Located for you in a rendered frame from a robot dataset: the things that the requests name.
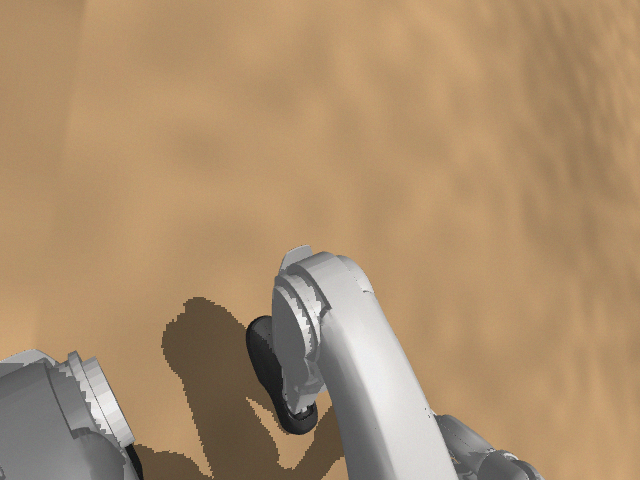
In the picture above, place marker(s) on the right robot arm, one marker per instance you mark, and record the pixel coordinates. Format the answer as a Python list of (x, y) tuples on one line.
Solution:
[(503, 465)]

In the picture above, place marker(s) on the right robot foot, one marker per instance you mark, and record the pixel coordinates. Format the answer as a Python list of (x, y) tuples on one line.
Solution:
[(260, 348)]

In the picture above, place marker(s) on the left robot foot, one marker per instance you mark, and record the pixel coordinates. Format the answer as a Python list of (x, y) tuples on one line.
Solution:
[(135, 461)]

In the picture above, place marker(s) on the right robot hand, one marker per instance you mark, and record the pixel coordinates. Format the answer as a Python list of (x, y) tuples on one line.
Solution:
[(467, 447)]

